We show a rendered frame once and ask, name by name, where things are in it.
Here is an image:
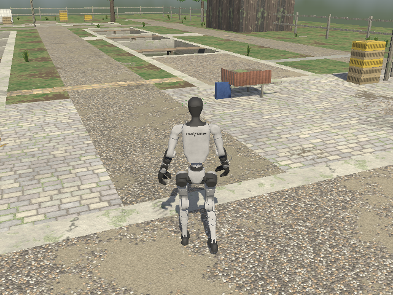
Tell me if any right robot foot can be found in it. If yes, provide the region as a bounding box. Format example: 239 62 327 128
208 238 218 252

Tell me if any left robot forearm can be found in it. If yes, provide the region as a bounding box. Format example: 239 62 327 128
160 149 172 173

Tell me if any robot right hand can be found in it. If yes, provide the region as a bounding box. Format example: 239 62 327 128
215 166 230 177

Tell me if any left robot upper arm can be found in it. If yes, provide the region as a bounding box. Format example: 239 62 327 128
166 124 183 158

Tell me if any right robot forearm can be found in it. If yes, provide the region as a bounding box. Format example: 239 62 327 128
219 148 229 168

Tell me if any robot left hand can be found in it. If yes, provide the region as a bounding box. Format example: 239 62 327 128
158 170 171 185

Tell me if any right robot upper arm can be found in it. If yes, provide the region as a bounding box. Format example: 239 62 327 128
209 124 225 157

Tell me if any left robot foot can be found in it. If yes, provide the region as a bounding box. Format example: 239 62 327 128
181 231 190 246

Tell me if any robot foot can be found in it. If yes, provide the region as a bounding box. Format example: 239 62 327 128
208 238 218 252
181 231 190 246

